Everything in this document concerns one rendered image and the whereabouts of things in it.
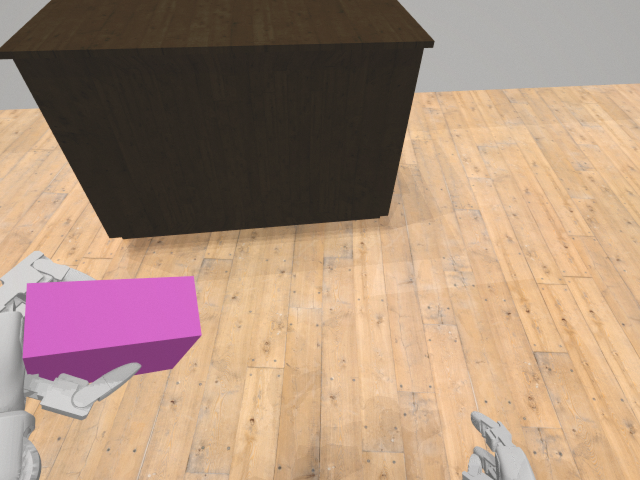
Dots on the right robot hand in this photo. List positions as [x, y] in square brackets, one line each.
[509, 462]

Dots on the table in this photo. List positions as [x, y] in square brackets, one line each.
[194, 116]

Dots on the robot left forearm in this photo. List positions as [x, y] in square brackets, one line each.
[19, 459]

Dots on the sponge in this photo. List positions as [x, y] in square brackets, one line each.
[88, 328]

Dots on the left robot hand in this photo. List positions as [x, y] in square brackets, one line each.
[66, 395]

